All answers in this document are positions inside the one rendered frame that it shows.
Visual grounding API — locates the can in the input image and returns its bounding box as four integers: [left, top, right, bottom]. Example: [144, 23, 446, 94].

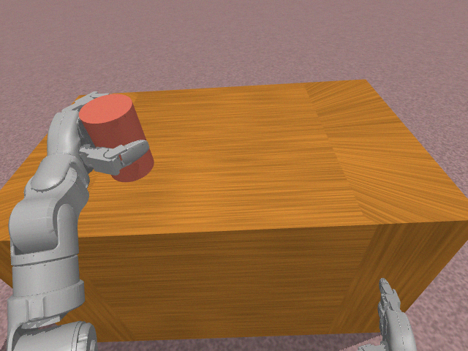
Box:
[79, 94, 154, 182]

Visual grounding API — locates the right robot hand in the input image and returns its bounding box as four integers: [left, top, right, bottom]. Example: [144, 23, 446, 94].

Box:
[358, 278, 417, 351]

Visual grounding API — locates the left robot arm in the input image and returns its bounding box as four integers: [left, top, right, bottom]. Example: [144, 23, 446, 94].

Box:
[6, 154, 98, 351]

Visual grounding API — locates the left robot hand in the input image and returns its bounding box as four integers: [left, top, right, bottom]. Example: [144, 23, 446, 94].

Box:
[47, 91, 149, 176]

